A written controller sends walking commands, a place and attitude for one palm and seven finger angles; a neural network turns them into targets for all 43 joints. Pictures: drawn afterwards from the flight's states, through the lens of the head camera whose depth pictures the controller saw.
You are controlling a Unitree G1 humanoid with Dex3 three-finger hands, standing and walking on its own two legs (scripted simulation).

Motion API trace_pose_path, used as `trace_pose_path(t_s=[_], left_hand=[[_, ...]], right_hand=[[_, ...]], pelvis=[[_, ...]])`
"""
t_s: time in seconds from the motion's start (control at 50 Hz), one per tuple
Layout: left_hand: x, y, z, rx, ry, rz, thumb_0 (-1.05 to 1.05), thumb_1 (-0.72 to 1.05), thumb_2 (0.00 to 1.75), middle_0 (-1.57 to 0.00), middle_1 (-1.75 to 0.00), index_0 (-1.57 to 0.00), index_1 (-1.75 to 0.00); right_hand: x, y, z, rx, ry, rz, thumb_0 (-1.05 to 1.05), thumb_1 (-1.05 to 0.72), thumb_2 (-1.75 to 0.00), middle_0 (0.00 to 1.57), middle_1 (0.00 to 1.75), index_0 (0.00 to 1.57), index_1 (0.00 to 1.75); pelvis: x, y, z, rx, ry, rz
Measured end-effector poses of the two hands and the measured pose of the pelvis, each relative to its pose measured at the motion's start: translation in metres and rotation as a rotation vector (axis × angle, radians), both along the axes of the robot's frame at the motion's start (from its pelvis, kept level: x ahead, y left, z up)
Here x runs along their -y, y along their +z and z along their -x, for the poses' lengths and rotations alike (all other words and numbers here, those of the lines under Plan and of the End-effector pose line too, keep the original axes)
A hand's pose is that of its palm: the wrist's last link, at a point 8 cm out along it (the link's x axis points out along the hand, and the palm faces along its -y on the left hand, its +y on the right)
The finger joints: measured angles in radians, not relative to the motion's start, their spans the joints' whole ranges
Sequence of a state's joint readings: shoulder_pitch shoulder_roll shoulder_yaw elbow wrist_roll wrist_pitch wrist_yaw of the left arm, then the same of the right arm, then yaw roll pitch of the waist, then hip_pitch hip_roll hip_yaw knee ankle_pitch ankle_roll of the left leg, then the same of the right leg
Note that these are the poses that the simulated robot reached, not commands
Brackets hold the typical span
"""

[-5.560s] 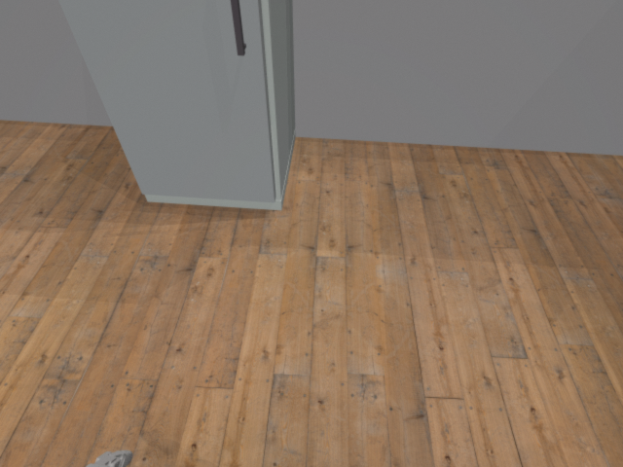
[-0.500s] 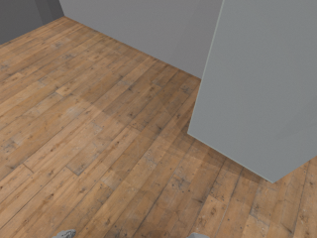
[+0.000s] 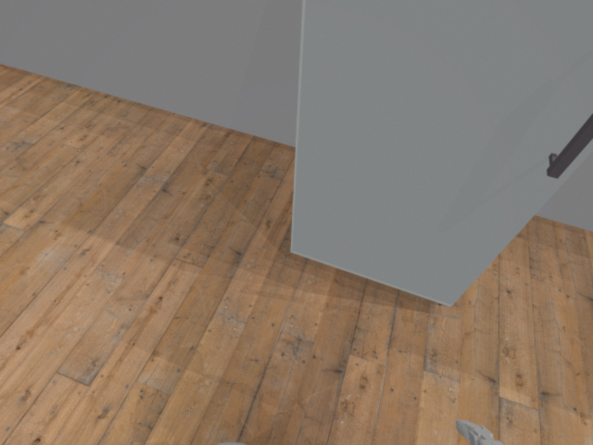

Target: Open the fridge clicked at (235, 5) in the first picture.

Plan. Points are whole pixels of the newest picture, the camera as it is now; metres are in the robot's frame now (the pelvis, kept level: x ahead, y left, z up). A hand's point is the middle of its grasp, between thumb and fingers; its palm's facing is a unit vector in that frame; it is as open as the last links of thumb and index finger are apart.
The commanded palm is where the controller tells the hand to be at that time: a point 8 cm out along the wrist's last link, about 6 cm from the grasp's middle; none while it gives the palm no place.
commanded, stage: turn to face it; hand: right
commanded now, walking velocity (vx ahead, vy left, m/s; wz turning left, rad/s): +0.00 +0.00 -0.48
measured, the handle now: out of the picture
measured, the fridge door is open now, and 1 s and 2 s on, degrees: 0 0 0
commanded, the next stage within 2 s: take the last steps up to it in 0.34 s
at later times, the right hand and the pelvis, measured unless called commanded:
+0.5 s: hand out of the picture -0.05 -0.24 -0.18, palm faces +0.28 +0.93 -0.26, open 7.4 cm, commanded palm none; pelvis -0.02 -0.02 +0.00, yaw -12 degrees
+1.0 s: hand out of the picture -0.01 -0.18 -0.15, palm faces +0.36 +0.91 -0.21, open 7.4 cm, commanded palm none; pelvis +0.05 -0.02 +0.01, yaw -18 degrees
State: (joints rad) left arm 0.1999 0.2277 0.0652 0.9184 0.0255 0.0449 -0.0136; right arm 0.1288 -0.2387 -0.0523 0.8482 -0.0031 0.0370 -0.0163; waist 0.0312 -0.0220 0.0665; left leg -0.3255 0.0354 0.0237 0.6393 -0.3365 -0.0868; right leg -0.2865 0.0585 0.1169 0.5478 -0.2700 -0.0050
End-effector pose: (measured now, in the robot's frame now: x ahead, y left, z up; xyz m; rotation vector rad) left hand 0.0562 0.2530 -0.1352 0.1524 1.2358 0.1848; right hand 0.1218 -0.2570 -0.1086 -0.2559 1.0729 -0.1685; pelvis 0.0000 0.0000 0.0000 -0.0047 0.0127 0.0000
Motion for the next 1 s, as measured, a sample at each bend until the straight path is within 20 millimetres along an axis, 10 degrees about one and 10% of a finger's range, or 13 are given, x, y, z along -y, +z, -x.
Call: trace_pose_path(t_s=[0.24, 0.52, 0.66, 0.86, 1.0], left_hand=[[-0.017, -0.001, -0.033, -0.023, -0.131, 0.010, 0.00, 0.91, 0.90, -0.20, -0.29, -0.20, -0.30], [0.061, 0.021, -0.081, 0.101, -0.332, -0.040, 0.00, 0.91, 0.90, -0.20, -0.29, -0.20, -0.30], [0.074, 0.020, -0.057, 0.064, -0.328, 0.001, 0.00, 0.91, 0.90, -0.20, -0.30, -0.21, -0.30], [0.037, -0.019, -0.010, -0.140, -0.265, 0.035, 0.00, 0.91, 0.90, -0.20, -0.30, -0.21, -0.30], [0.041, -0.006, -0.041, -0.176, -0.283, 0.052, 0.01, 0.91, 0.90, -0.20, -0.29, -0.20, -0.30]], right_hand=[[-0.023, 0.004, 0.071, -0.053, -0.142, -0.008, 0.00, -0.90, -0.90, 0.20, 0.30, 0.20, 0.30], [0.024, -0.037, 0.194, -0.278, -0.361, -0.078, 0.00, -0.90, -0.90, 0.20, 0.30, 0.20, 0.30], [0.023, -0.021, 0.189, -0.233, -0.358, -0.099, 0.00, -0.91, -0.90, 0.20, 0.30, 0.20, 0.30], [-0.005, -0.017, 0.136, -0.114, -0.340, -0.074, 0.00, -0.90, -0.90, 0.20, 0.30, 0.20, 0.30], [-0.039, -0.009, 0.159, -0.217, -0.428, -0.127, 0.00, -0.90, -0.90, 0.20, 0.30, 0.20, 0.30]], pelvis=[[-0.016, 0.007, 0.003, 0.026, -0.143, 0.032], [0.022, -0.001, 0.018, 0.042, -0.219, -0.004], [0.028, 0.010, 0.016, 0.040, -0.249, -0.013], [0.012, -0.002, -0.013, 0.042, -0.290, 0.020], [0.018, 0.013, -0.045, 0.036, -0.306, 0.026]])
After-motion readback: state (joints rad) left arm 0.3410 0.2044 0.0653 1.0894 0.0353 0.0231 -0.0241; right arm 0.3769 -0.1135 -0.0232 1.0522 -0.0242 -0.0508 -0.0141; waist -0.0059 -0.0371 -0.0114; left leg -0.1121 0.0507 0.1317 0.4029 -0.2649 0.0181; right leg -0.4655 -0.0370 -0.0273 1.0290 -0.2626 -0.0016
